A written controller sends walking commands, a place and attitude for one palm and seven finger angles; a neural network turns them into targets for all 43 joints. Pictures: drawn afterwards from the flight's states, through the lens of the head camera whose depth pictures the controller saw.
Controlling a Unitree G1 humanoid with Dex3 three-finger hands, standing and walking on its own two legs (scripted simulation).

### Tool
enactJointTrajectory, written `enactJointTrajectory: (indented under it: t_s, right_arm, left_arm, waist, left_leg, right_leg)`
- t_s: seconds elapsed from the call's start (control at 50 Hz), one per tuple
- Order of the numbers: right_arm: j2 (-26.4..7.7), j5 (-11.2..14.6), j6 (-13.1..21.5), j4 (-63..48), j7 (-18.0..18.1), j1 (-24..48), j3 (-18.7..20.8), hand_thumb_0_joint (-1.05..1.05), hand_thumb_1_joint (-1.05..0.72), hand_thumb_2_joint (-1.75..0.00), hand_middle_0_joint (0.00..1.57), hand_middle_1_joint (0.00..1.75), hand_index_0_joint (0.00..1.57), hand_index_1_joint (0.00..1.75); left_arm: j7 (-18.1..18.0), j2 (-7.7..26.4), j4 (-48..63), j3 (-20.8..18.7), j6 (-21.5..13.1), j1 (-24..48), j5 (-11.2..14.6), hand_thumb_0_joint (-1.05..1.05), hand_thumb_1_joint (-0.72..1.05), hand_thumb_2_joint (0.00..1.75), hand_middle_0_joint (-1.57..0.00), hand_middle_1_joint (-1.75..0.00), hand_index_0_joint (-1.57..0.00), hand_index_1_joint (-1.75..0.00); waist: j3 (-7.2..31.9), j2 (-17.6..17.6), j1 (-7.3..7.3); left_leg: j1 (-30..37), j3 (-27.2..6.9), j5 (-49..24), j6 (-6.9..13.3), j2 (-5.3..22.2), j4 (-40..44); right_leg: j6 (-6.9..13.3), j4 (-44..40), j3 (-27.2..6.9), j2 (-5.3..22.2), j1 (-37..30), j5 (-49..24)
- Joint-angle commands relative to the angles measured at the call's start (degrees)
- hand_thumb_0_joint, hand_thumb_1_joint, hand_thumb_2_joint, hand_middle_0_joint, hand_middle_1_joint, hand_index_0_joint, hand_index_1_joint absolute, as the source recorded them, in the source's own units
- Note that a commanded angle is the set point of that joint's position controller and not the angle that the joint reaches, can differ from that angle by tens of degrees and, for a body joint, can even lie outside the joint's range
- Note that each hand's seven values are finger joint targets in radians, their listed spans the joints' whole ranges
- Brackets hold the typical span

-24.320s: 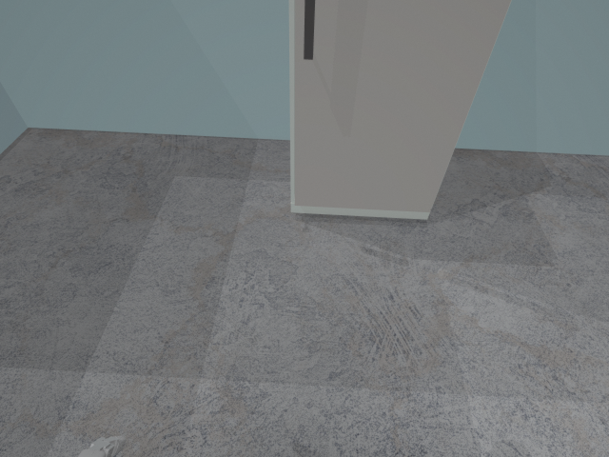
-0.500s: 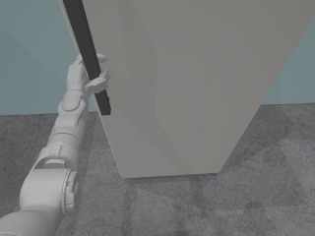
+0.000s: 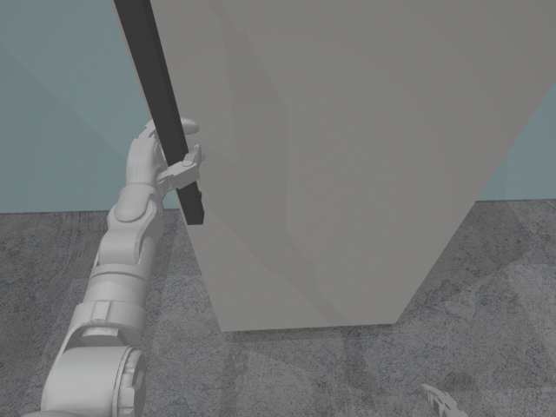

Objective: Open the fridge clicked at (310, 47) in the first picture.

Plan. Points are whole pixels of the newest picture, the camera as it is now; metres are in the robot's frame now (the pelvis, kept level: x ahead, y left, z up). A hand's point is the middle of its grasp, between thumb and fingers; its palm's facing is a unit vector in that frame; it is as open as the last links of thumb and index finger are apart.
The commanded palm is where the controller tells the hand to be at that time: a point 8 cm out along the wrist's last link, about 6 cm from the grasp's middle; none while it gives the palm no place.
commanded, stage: pull the door a little, standing still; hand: left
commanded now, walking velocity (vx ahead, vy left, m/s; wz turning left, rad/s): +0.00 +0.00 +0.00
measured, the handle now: (163, 84) +0.47 +0.17 +0.25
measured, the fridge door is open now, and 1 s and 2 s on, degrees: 1 29 54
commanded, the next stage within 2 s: walk backward, drawing the door open in 0.16 s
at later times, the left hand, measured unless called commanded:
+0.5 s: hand (197, 244) +0.29 +0.11 +0.15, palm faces +0.04 -0.99 -0.14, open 6.7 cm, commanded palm +0.26 +0.17 +0.15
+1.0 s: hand (255, 358) +0.16 +0.03 +0.14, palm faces +0.18 -0.97 -0.17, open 7.0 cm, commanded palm +0.12 +0.08 +0.15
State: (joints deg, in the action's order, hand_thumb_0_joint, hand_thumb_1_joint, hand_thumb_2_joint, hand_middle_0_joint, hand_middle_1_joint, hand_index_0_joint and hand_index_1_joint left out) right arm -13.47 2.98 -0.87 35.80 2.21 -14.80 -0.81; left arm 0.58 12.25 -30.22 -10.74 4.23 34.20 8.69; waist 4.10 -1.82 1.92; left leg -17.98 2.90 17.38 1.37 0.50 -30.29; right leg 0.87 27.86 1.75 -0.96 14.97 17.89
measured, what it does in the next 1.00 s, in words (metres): steps to the right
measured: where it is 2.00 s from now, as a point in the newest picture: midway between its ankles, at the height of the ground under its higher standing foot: outside the picture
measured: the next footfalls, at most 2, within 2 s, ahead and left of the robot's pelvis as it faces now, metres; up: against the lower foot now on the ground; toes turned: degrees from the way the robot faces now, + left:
left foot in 1.08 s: -0.09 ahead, +0.02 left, +0.00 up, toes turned +20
right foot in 1.32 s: -0.04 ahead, -0.42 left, +0.00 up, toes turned +26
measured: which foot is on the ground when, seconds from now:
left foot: down 0.00-0.88, up 0.90-1.00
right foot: down 0.00-1.00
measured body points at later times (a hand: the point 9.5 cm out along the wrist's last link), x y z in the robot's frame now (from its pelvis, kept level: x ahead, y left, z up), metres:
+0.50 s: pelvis -0.02 -0.01 +0.00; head -0.02 -0.03 +0.45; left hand +0.28 +0.16 +0.16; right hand +0.16 -0.24 -0.08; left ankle -0.03 +0.10 -0.74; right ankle -0.05 -0.11 -0.74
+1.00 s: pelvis -0.10 -0.11 +0.00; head -0.07 -0.14 +0.45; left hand +0.15 +0.08 +0.15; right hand +0.05 -0.32 -0.13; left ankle -0.11 +0.04 -0.69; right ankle -0.05 -0.11 -0.74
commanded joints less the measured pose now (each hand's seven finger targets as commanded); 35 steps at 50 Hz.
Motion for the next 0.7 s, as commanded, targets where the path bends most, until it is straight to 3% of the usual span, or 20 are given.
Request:
enactJointTrajectory:
  t_s: [0.0, 0.12, 0.16, 0.22, 0.24, 0.26, 0.28, 0.3, 0.32, 0.38, 0.4, 0.46, 0.56, 0.62, 0.68]
  right_arm:
    - [-7.2, -0.3, 2.2, -8.0, 0.1, 0.7, 2.8, 0.0, -0.9, -0.9, 0.2, 0.3, 0.2, 0.3]
    - [-6.6, 0.0, 2.1, -11.2, -0.3, 4.4, 2.4, 0.0, -0.9, -0.9, 0.2, 0.3, 0.2, 0.3]
    - [-6.5, 0.0, 1.9, -12.4, -0.3, 5.7, 2.2, 0.0, -0.9, -0.9, 0.2, 0.3, 0.2, 0.3]
    - [-5.6, 0.1, 1.9, -13.6, -0.5, 8.1, 1.7, 0.0, -0.9, -0.9, 0.2, 0.3, 0.2, 0.3]
    - [-5.8, 0.1, 1.8, -13.4, -0.3, 8.4, 1.6, 0.0, -0.9, -0.9, 0.2, 0.3, 0.2, 0.3]
    - [-6.7, -0.4, 1.6, -13.8, 1.7, 7.2, 0.5, 0.0, -0.9, -0.9, 0.2, 0.3, 0.2, 0.3]
    - [-5.9, -1.5, 1.3, -10.4, 2.2, 8.5, 1.2, 0.0, -0.9, -0.9, 0.2, 0.3, 0.2, 0.3]
    - [-5.7, -2.0, 1.0, -10.8, 2.3, 9.0, 1.4, 0.0, -0.9, -0.9, 0.2, 0.3, 0.2, 0.3]
    - [-5.8, -2.1, 0.4, -11.2, 2.3, 8.4, 1.5, 0.0, -0.9, -0.9, 0.2, 0.3, 0.2, 0.3]
    - [-5.6, -2.6, -0.6, -11.9, 2.4, 8.6, 1.8, 0.0, -0.9, -0.9, 0.2, 0.3, 0.2, 0.3]
    - [-5.2, -2.7, -0.9, -12.2, 2.3, 8.6, 1.7, 0.0, -0.9, -0.9, 0.2, 0.3, 0.2, 0.3]
    - [-4.7, -2.8, -1.7, -13.0, 2.1, 9.1, 1.6, 0.0, -0.9, -0.9, 0.2, 0.3, 0.2, 0.3]
    - [-4.1, -3.2, -2.0, -13.5, 2.0, 10.1, 1.5, 0.0, -0.9, -0.9, 0.2, 0.3, 0.2, 0.3]
    - [-3.5, -3.4, -1.6, -13.4, 2.1, 11.1, 1.5, 0.0, -0.9, -0.9, 0.2, 0.3, 0.2, 0.3]
    - [-3.6, -3.7, -1.1, -12.9, 2.3, 11.7, 1.9, 0.0, -0.9, -0.9, 0.2, 0.3, 0.2, 0.3]
  left_arm:
    - [1.6, 7.1, 18.4, -1.2, -3.1, 12.0, 1.1, 0.0, 0.9, 0.9, -0.45, -1.4, -0.45, -1.4]
    - [2.1, 5.5, 30.1, -0.5, -1.4, -2.3, 1.9, 0.0, 0.9, 0.9, -0.45, -1.4, -0.45, -1.4]
    - [2.2, 5.3, 35.5, -0.1, -0.4, -8.8, 2.1, 0.0, 0.9, 0.9, -0.45, -1.4, -0.45, -1.4]
    - [2.2, 3.6, 44.7, 1.4, 2.0, -17.2, 2.6, 0.0, 0.9, 0.9, -0.45, -1.4, -0.45, -1.4]
    - [1.9, 5.7, 47.0, 0.0, 2.7, -15.9, 2.6, 0.0, 0.9, 0.9, -0.45, -1.4, -0.45, -1.4]
    - [-2.0, 19.9, 50.8, -3.2, -4.4, 7.4, -3.1, 0.0, 0.9, 0.9, -0.45, -1.4, -0.45, -1.4]
    - [-3.1, 12.7, 43.0, -0.1, -6.5, -2.0, -3.5, 0.0, 0.9, 0.9, -0.45, -1.4, -0.45, -1.4]
    - [-3.2, 8.2, 41.2, 3.2, -7.1, -11.2, -3.7, 0.0, 0.9, 0.9, -0.45, -1.4, -0.45, -1.4]
    - [-3.2, 6.8, 42.2, 4.9, -7.4, -15.4, -4.0, 0.0, 0.9, 0.9, -0.45, -1.4, -0.45, -1.4]
    - [-3.7, 7.6, 48.7, 5.6, -10.0, -15.0, -4.7, 0.0, 0.9, 0.9, -0.45, -1.4, -0.45, -1.4]
    - [-3.8, 6.7, 49.4, 6.4, -10.4, -16.2, -4.8, 0.0, 0.9, 0.9, -0.45, -1.4, -0.45, -1.4]
    - [-4.2, 6.0, 52.3, 7.7, -11.0, -18.9, -5.1, 0.0, 0.9, 0.9, -0.45, -1.4, -0.45, -1.4]
    - [-5.1, 6.0, 56.3, 8.0, -11.3, -21.1, -5.9, 0.0, 0.9, 0.9, -0.45, -1.4, -0.45, -1.4]
    - [-5.0, 4.5, 57.6, 9.1, -11.2, -22.4, -6.0, 0.0, 0.9, 0.9, -0.45, -1.4, -0.45, -1.4]
    - [-5.0, 4.3, 59.8, 9.3, -11.0, -23.4, -6.2, 0.0, 0.9, 0.9, -0.45, -1.4, -0.45, -1.4]
  waist:
    - [22.1, 1.3, -2.8]
    - [19.7, 3.3, -4.38]
    - [18.8, 2.8, -5.18]
    - [16.5, 1.7, -5.26]
    - [15.8, 2.6, -4.9]
    - [5.2, -1.3, -0.19]
    - [6.8, 2.7, -0.75]
    - [5.6, 4.3, -1.19]
    - [7.0, 4.4, -1.18]
    - [12.3, 0.0, -0.31]
    - [13.5, 0.1, -0.21]
    - [13.9, -0.8, 0.11]
    - [11.3, -0.7, 0.43]
    - [8.2, -1.0, 0.77]
    - [6.4, -3.8, 0.81]
  left_leg:
    - [16.1, -2.4, -42.2, 0.3, 0.8, -1.2]
    - [15.2, -1.5, -39.8, 0.5, 0.9, 0.6]
    - [15.0, -1.3, -40.7, 0.5, 0.8, 1.0]
    - [15.4, -1.0, -39.3, 0.4, 0.9, 1.7]
    - [15.1, -1.0, -36.8, 0.3, 0.9, 2.1]
    - [11.9, -1.1, -27.6, 1.5, 1.7, 0.5]
    - [12.9, -2.3, -23.9, 1.7, 2.2, -0.3]
    - [13.2, -2.3, -23.4, 1.9, 2.7, 0.2]
    - [14.3, -2.8, -25.4, 1.9, 3.0, 0.8]
    - [19.6, -4.1, -38.5, 1.9, 4.6, 1.6]
    - [20.6, -4.3, -41.0, 1.8, 5.0, 1.5]
    - [20.8, -5.9, -42.3, 1.6, 6.0, 2.8]
    - [15.3, -8.8, -34.6, 1.7, 7.0, 6.6]
    - [9.1, -12.3, -24.6, 2.8, 8.6, 10.0]
    - [2.4, -16.6, -13.5, 4.0, 10.4, 13.5]
  right_leg:
    - [0.2, 0.9, 0.7, -0.4, -7.5, -38.1]
    - [0.2, 0.2, 0.9, 0.0, -11.2, -39.8]
    - [0.3, 0.1, 1.0, 0.3, -12.9, -40.9]
    - [0.1, -0.5, 1.0, 0.4, -12.1, -40.8]
    - [0.1, -0.9, 0.9, 0.4, -12.1, -40.0]
    - [-1.2, -6.0, -3.8, 4.2, -3.5, -35.9]
    - [-1.3, -6.8, -3.3, 4.8, -2.4, -32.0]
    - [-2.0, -7.2, -3.4, 5.0, -1.3, -31.7]
    - [-2.2, -6.4, -2.8, 4.8, -2.0, -31.7]
    - [-2.0, -2.2, -1.0, 3.8, -3.5, -33.8]
    - [-2.3, -1.6, -0.7, 3.4, -3.5, -33.0]
    - [-2.5, -1.1, -0.1, 2.8, -3.2, -27.8]
    - [-2.8, -1.6, 0.4, 1.7, -3.0, -18.6]
    - [-2.9, -0.7, -0.7, 1.0, -2.6, -11.8]
    - [-2.2, 1.0, -2.1, 0.9, -4.1, -5.8]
